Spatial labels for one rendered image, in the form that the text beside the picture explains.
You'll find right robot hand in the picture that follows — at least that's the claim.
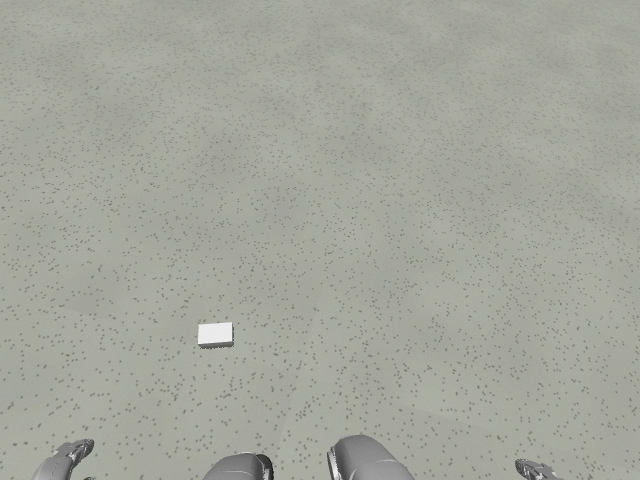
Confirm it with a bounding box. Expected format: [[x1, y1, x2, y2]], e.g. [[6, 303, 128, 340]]
[[515, 459, 564, 480]]

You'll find small box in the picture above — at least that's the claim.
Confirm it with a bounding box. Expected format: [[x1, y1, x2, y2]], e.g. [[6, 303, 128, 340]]
[[198, 322, 233, 347]]

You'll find left robot hand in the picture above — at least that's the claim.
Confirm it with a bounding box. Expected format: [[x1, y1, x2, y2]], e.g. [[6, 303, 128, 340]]
[[31, 439, 95, 480]]

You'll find left robot foot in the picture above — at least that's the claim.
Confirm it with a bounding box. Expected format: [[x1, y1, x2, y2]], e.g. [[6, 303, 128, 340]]
[[256, 454, 273, 480]]

